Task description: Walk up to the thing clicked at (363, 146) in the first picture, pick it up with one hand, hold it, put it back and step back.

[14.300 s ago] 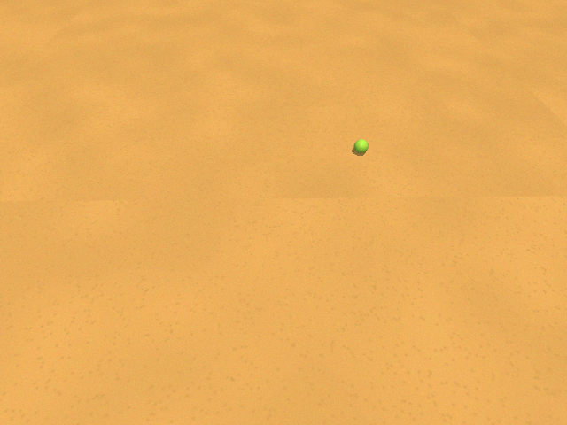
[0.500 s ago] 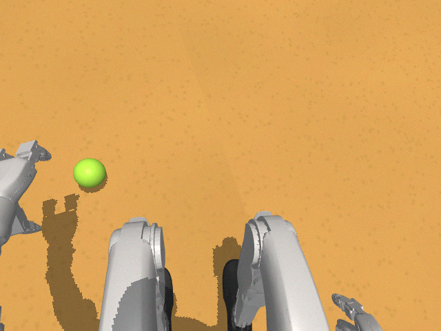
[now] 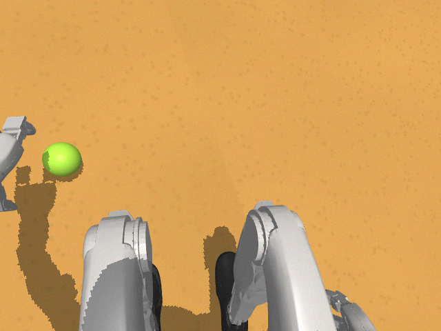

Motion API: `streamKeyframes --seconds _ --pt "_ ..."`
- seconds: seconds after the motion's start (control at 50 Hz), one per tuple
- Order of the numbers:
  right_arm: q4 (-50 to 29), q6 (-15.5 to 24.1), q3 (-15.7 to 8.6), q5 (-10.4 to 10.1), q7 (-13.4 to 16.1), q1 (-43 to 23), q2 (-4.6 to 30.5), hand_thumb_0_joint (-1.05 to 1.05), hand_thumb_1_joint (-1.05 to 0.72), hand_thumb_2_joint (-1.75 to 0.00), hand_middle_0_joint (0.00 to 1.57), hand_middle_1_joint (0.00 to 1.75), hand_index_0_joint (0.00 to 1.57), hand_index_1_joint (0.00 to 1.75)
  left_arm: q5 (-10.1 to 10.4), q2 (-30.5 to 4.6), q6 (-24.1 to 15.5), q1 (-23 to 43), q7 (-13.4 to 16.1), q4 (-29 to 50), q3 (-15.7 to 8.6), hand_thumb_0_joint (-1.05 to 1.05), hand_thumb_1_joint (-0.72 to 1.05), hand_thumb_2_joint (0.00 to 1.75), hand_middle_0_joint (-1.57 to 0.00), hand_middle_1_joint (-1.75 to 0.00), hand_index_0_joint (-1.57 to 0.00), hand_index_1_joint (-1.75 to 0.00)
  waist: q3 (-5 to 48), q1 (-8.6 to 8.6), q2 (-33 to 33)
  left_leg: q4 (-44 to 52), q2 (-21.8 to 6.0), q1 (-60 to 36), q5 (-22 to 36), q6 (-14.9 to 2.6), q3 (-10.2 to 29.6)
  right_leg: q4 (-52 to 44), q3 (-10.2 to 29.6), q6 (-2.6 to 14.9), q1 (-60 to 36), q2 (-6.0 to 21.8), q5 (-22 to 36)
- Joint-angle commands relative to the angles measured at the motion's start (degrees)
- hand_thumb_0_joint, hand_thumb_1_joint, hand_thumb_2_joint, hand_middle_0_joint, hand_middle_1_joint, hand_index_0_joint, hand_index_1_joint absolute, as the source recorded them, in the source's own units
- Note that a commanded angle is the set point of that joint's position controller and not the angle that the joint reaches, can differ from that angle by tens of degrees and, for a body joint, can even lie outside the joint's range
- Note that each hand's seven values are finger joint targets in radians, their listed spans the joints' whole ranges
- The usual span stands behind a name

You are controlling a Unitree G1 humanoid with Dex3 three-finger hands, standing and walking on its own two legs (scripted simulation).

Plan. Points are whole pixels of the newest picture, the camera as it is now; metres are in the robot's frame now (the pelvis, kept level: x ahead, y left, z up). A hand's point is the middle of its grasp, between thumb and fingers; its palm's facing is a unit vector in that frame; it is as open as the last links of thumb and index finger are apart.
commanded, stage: rise first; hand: left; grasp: from above
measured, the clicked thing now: (62, 159) +0.46 +0.31 -0.32
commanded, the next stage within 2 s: approach in 0.64 s
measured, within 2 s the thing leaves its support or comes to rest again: neither
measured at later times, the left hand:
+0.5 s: hand (16, 167) +0.41 +0.35 -0.20, palm faces -0.46 -0.09 -0.89, open 14.3 cm
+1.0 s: hand (47, 162) +0.43 +0.31 -0.22, palm faces -0.47 -0.07 -0.88, open 14.1 cm
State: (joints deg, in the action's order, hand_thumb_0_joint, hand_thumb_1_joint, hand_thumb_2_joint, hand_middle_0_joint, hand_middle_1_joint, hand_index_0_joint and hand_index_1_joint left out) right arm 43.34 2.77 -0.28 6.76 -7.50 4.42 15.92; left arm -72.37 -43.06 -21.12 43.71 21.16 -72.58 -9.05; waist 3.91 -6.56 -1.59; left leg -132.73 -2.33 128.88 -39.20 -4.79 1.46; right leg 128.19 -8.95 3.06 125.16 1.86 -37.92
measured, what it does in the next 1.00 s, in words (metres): stands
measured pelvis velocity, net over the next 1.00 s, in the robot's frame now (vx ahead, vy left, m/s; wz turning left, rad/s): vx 0.00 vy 0.00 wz -0.04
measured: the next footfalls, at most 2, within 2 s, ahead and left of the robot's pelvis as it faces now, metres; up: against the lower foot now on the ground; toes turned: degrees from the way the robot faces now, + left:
none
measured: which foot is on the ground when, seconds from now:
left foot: down 0.00-1.00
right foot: down 0.00-1.00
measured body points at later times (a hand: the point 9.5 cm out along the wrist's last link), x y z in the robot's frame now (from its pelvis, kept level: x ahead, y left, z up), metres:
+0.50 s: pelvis +0.01 +0.00 -0.02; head +0.25 +0.08 +0.35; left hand +0.43 +0.35 -0.15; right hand +0.08 -0.28 -0.13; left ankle +0.08 +0.10 -0.32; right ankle +0.10 -0.10 -0.32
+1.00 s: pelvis +0.00 +0.00 -0.03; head +0.25 +0.08 +0.33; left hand +0.45 +0.31 -0.17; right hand +0.08 -0.28 -0.13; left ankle +0.08 +0.10 -0.32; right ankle +0.10 -0.10 -0.32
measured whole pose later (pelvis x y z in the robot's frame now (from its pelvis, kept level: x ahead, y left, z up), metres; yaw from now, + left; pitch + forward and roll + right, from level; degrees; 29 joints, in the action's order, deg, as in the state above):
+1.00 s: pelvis +0.00 +0.00 -0.03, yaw -2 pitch +33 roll -9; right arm 43.7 5.2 3.0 9.1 -8.8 6.4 16.1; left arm -73.9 -45.2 -19.8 50.8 25.4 -81.4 -4.6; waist 1.0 -11.0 -3.4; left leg -139.6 -3.2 133.7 -40.1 -4.9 3.3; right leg 133.6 -11.0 3.5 129.5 1.3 -37.6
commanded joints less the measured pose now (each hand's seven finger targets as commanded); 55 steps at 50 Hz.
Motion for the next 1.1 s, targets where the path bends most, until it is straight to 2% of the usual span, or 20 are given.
streamKeyframes --seconds 0.0,0.04,0.06,0.1,0.16,0.18,0.24,0.34,0.42,0.54,0.6,0.62,0.66,0.68,0.72,0.76,0.82,0.9,1.02,1.08 --pt "-0.43 -0.15 -4.11 0.77 0.68 12.59 13.18 0.00 -0.92 -0.91 0.20 0.30 0.20 0.30 0.01 -19.24 -0.08 14.27 3.22 5.68 -4.39 0.00 -0.56 1.01 -0.08 -0.98 -0.07 -0.99 39.43 0.61 12.40 13.73 2.58 -31.12 10.70 2.36 2.06 -12.92 2.57 -0.83 -16.47 -3.18 9.38" --pt "-0.27 -0.07 -3.88 1.02 0.52 12.51 13.16 0.00 -0.92 -0.91 0.20 0.30 0.20 0.30 -0.10 -17.61 0.11 12.98 3.18 2.97 -3.73 0.00 -0.58 1.03 -0.07 -0.98 -0.06 -0.99 38.94 0.23 12.12 13.05 2.57 -31.24 11.34 2.30 2.38 -12.29 2.20 -0.83 -15.34 -3.36 9.56" --pt "-0.73 -0.02 -4.02 1.08 0.53 12.06 13.41 0.00 -0.91 -0.91 0.20 0.30 0.20 0.30 0.29 -19.43 -0.19 15.38 3.32 5.00 -4.61 0.00 -0.57 1.02 -0.06 -1.00 -0.06 -1.00 39.67 -0.15 12.91 12.62 2.43 -31.12 12.21 2.32 2.51 -11.91 2.01 -0.86 -15.51 -3.40 10.51" --pt "-0.30 -0.03 -3.75 1.34 0.38 12.67 13.54 0.00 -0.91 -0.91 0.20 0.30 0.20 0.30 -0.01 -18.90 0.15 14.96 3.19 3.47 -3.95 0.00 -0.58 1.02 -0.06 -1.00 -0.05 -1.00 39.05 -0.59 14.49 12.70 2.36 -31.57 12.86 2.51 3.02 -11.02 1.63 -0.76 -14.41 -3.44 10.58" --pt "-0.70 -0.07 -3.76 1.28 0.47 12.30 13.67 0.00 -0.91 -0.91 0.20 0.30 0.20 0.30 0.08 -20.30 0.13 15.29 3.28 4.18 -4.69 0.00 -0.58 1.03 -0.07 -0.99 -0.06 -1.00 38.82 0.01 14.45 12.62 2.10 -31.65 12.52 2.55 3.35 -10.71 1.39 -0.61 -13.87 -3.66 10.54" --pt "-0.49 0.02 -3.37 1.47 0.28 12.41 13.71 0.00 -0.91 -0.91 0.20 0.30 0.20 0.30 0.02 -18.53 0.55 14.14 3.16 1.33 -3.54 0.00 -0.58 1.02 -0.07 -0.98 -0.06 -0.99 36.86 -0.75 14.74 12.52 2.15 -30.94 11.30 2.55 3.59 -10.44 1.42 -0.65 -12.90 -3.49 9.27" --pt "-0.50 -0.04 -3.30 1.53 0.20 12.99 13.64 0.00 -0.91 -0.91 0.20 0.30 0.20 0.30 0.40 -21.45 -0.07 15.98 3.34 5.60 -5.06 0.00 -0.57 1.02 -0.07 -0.98 -0.06 -0.99 38.59 -0.42 14.88 11.53 2.14 -30.40 12.77 2.37 3.07 -10.41 1.45 -0.74 -14.90 -3.79 11.35" --pt "-0.24 0.09 -3.16 1.80 0.03 13.45 14.17 0.00 -0.91 -0.91 0.20 0.30 0.20 0.30 -0.04 -20.26 -0.14 15.54 3.85 3.51 -4.65 0.00 -0.58 1.03 -0.06 -0.99 -0.05 -1.00 37.59 -1.54 15.75 11.31 1.83 -31.01 12.88 2.72 4.11 -9.07 0.78 -0.64 -12.41 -3.82 10.90" --pt "-0.18 0.27 -2.86 1.75 -0.02 13.15 14.30 0.00 -0.91 -0.91 0.20 0.30 0.20 0.30 -0.19 -21.39 0.24 15.39 4.21 2.82 -4.95 0.00 -0.59 1.03 -0.06 -0.99 -0.05 -1.00 36.57 -0.76 17.03 11.63 1.70 -30.54 10.99 2.81 3.98 -8.89 0.78 -0.46 -11.82 -3.86 9.60" --pt "-0.23 0.61 -3.05 1.74 -0.17 13.58 14.68 0.00 -0.91 -0.91 0.20 0.30 0.20 0.30 0.23 -22.27 0.57 16.78 4.73 4.73 -5.31 0.00 -0.59 1.03 -0.06 -0.99 -0.05 -1.01 37.67 -1.26 17.14 10.48 1.62 -30.22 12.71 2.69 3.92 -8.16 0.76 -0.57 -12.31 -3.92 11.61" --pt "-0.46 0.84 -2.68 1.76 -0.37 13.55 14.71 0.00 -0.91 -0.91 0.20 0.30 0.20 0.30 0.13 -20.17 0.85 14.84 4.58 1.18 -4.08 0.00 -0.58 1.02 -0.06 -1.00 -0.05 -1.01 35.82 -1.83 16.99 10.53 1.61 -30.21 12.17 2.82 4.58 -7.68 0.55 -0.65 -10.80 -3.70 10.65" --pt "-0.20 0.84 -2.60 1.98 -0.46 14.08 14.74 0.00 -0.91 -0.91 0.20 0.30 0.20 0.30 0.06 -21.10 0.67 16.68 4.55 3.10 -4.57 0.00 -0.59 1.03 -0.06 -0.99 -0.05 -1.01 36.10 -2.58 16.82 10.06 1.61 -29.84 13.17 2.72 4.55 -7.69 0.35 -0.79 -11.50 -3.72 11.86" --pt "-0.69 0.87 -2.72 1.89 -0.43 14.13 15.16 0.00 -0.91 -0.91 0.20 0.30 0.20 0.30 -0.33 -23.71 0.69 16.67 4.72 3.29 -6.33 0.00 -0.58 1.02 -0.06 -1.00 -0.05 -1.01 36.98 -2.06 17.13 9.64 1.60 -29.91 13.81 2.73 4.15 -7.46 0.52 -0.76 -12.50 -3.73 12.52" --pt "-0.59 0.80 -2.60 1.99 -0.40 14.50 15.00 0.00 -0.91 -0.91 0.20 0.30 0.20 0.30 -0.10 -22.84 0.76 15.68 4.79 2.45 -6.22 0.00 -0.58 1.02 -0.06 -1.00 -0.06 -1.01 37.43 -1.93 16.40 9.37 1.64 -29.73 14.03 2.67 3.92 -7.77 0.55 -0.82 -13.22 -3.79 12.92" --pt "-0.39 0.95 -2.41 1.94 -0.53 13.90 14.49 0.00 -0.92 -0.91 0.20 0.30 0.20 0.30 0.53 -20.02 0.81 16.28 4.56 1.18 -4.09 0.00 -0.61 1.10 -0.08 -0.95 -0.03 -1.00 36.03 -2.58 15.14 8.84 1.75 -27.72 11.94 2.33 3.39 -8.32 0.69 -0.79 -13.01 -4.03 11.76" --pt "-0.59 1.05 -1.95 1.99 -0.58 13.59 14.50 0.00 -0.92 -0.90 0.20 0.30 0.20 0.30 0.52 -18.53 1.03 15.56 4.30 -1.51 -2.84 0.00 -0.55 0.97 -0.06 -1.05 -0.07 -1.03 34.90 -3.08 14.87 8.77 1.94 -26.22 10.57 2.27 3.40 -8.28 0.48 -0.80 -12.43 -4.11 10.52" --pt "0.15 1.37 -2.12 2.15 -0.59 14.89 14.76 0.00 -0.91 -0.90 0.20 0.30 0.20 0.30 -0.10 -19.19 0.72 18.80 4.55 -0.56 -2.01 0.00 -0.55 0.98 -0.06 -1.05 -0.07 -1.04 34.88 -4.62 14.54 7.68 1.78 -25.73 11.70 2.18 3.36 -7.91 0.20 -0.83 -13.26 -4.18 12.09" --pt "0.46 2.28 -1.63 2.38 -0.67 14.87 14.60 0.00 -0.91 -0.90 0.20 0.30 0.20 0.30 -0.24 -12.04 0.37 24.88 5.73 -0.41 3.95 0.00 -0.52 0.96 -0.06 -1.08 -0.08 -1.05 33.60 -7.98 16.56 8.08 1.48 -26.45 8.45 2.56 4.43 -7.80 -0.63 -0.84 -9.85 -4.50 9.62" --pt "-0.20 3.06 -1.49 2.44 -0.02 14.68 15.18 0.00 -0.92 -0.90 0.20 0.30 0.20 0.30 -1.73 -16.47 4.36 29.55 11.42 2.88 1.05 0.00 -0.56 0.98 -0.06 -1.06 -0.07 -1.05 39.86 -5.96 23.59 9.72 0.95 -32.11 10.03 3.62 4.20 -6.24 -0.52 -0.32 -9.11 -4.28 11.42" --pt "-1.29 2.75 -1.29 2.01 -0.14 14.79 15.11 0.00 -0.92 -0.90 0.20 0.30 0.20 0.30 -2.08 -19.00 9.10 29.63 13.19 2.50 -2.51 0.00 -0.60 1.02 -0.07 -1.02 -0.06 -1.03 42.18 -5.41 25.64 10.72 0.86 -34.02 13.53 3.94 3.53 -5.92 0.24 0.03 -10.28 -3.83 14.36"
